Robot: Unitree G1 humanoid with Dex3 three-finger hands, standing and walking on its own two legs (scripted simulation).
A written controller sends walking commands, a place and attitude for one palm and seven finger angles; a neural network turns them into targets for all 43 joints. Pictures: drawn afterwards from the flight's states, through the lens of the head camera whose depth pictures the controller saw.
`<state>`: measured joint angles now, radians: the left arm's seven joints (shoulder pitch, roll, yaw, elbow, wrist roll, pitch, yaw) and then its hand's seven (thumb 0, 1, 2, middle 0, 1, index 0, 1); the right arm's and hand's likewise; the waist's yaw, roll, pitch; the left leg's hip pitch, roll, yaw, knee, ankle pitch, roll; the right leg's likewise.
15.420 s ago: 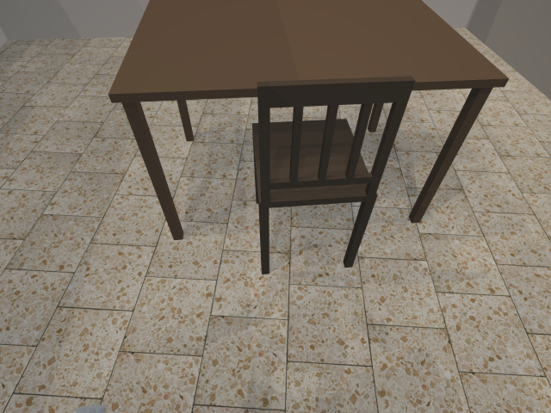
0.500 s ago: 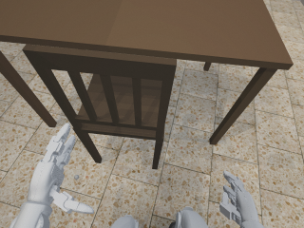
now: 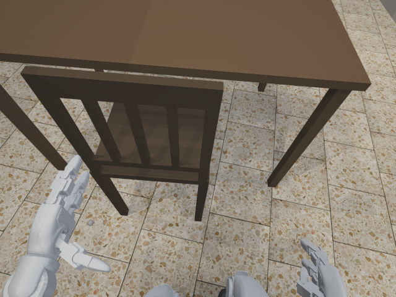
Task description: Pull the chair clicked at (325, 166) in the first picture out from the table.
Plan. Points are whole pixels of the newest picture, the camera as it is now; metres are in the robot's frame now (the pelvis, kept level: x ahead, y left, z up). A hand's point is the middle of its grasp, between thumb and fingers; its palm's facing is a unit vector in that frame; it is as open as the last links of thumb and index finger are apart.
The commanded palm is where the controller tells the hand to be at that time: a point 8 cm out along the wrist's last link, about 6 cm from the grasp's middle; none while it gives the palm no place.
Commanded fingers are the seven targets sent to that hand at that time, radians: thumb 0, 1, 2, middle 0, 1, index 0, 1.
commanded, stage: raise the hand toward the chair's back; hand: left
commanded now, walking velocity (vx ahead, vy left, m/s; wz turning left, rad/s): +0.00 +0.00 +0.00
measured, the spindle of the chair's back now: (139, 136) +0.48 +0.17 -0.03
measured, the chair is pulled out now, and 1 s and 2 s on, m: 0.00 0.00 0.00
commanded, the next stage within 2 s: aim the fingers beside a spindle in 0.24 s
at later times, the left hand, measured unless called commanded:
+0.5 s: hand (89, 226) +0.24 +0.21 +0.03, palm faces -0.02 -1.00 -0.05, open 16.9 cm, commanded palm +0.22 +0.26 +0.03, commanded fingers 0.00 -0.50 0.30 -0.06 -0.08 -0.06 -0.08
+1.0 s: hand (107, 208) +0.28 +0.19 +0.01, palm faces -0.03 -1.00 -0.04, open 16.9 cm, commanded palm +0.26 +0.24 +0.01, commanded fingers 0.00 -0.50 0.30 -0.06 -0.08 -0.06 -0.08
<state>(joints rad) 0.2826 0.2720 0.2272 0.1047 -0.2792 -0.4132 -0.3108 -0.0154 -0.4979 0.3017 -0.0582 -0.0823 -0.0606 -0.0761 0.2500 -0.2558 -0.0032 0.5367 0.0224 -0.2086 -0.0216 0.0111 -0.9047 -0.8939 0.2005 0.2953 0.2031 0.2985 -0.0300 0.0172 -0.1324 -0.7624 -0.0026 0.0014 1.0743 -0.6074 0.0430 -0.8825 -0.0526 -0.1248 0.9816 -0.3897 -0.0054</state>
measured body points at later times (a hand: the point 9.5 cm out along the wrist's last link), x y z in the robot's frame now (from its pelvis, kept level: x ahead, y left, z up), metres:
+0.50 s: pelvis -0.01 +0.00 -0.01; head +0.07 +0.01 +0.44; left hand +0.23 +0.26 +0.03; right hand +0.17 -0.24 -0.08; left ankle -0.05 +0.09 -0.67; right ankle +0.05 -0.13 -0.67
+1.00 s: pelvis -0.02 +0.00 -0.02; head +0.08 +0.01 +0.42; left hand +0.27 +0.24 +0.01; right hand +0.14 -0.25 -0.11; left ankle -0.05 +0.09 -0.67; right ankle +0.05 -0.13 -0.67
